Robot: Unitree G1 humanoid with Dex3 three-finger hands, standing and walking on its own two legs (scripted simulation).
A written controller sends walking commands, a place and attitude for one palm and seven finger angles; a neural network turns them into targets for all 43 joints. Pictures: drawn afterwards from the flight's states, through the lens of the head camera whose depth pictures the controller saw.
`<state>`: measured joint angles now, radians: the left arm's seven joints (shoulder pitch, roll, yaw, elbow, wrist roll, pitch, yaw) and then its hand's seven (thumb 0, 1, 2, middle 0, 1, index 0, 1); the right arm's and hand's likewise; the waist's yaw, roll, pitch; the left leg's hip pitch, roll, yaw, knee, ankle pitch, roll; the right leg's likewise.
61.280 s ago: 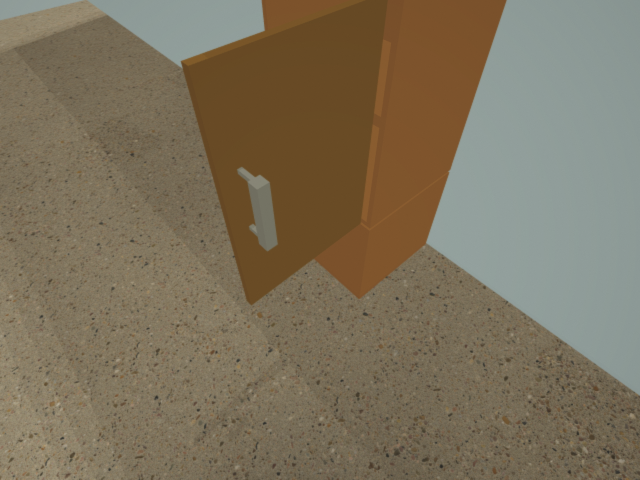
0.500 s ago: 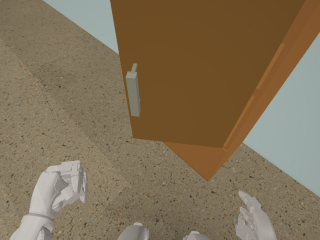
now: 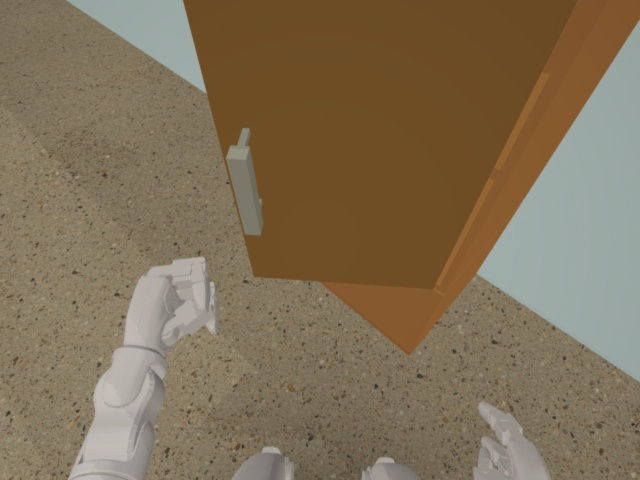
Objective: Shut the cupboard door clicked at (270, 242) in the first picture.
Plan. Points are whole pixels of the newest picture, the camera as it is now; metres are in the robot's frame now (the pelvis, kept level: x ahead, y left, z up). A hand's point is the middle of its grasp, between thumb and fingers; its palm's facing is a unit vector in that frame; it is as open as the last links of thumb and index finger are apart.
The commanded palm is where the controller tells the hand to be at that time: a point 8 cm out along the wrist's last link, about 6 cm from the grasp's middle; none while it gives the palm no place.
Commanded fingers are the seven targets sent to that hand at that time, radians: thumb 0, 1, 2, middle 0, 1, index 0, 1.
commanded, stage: bring the fist close to the handle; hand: left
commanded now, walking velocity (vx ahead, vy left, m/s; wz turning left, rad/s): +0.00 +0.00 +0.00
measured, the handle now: (249, 184) +0.51 +0.13 +0.05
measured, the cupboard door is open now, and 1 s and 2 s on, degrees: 39 39 25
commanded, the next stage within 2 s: push the door shut along its arc in 0.88 s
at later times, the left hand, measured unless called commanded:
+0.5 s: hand (258, 241) +0.40 +0.10 +0.05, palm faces -0.06 -1.00 -0.02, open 3.1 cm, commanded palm +0.39 +0.15 +0.06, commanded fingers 0.00 0.90 0.90 -1.30 -1.50 -1.30 -1.50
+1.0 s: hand (260, 238) +0.41 +0.10 +0.05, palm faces -0.04 -1.00 -0.02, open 3.1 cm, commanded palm +0.39 +0.15 +0.06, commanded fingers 0.00 0.90 0.90 -1.30 -1.50 -1.30 -1.50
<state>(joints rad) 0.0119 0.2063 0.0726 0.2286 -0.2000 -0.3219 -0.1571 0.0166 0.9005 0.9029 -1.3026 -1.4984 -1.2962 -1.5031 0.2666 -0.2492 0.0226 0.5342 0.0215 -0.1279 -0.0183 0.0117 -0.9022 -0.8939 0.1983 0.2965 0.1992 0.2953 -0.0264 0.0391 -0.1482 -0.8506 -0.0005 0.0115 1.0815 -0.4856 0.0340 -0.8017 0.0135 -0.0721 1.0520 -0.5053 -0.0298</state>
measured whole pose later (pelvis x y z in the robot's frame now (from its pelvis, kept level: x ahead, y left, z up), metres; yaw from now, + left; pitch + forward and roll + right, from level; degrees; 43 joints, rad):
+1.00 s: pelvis -0.01 -0.01 +0.00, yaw -1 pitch +17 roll -1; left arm -0.52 0.17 0.14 0.84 -0.11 -0.48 -0.04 0.02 0.90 0.90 -1.30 -1.50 -1.30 -1.50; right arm 0.32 -0.25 -0.01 0.62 0.00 0.00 0.02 0.01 -0.91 -0.89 0.20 0.30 0.20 0.29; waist -0.08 0.03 -0.14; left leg -0.90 0.01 0.04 1.06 -0.45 0.03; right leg -0.87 0.02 -0.05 1.05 -0.47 -0.04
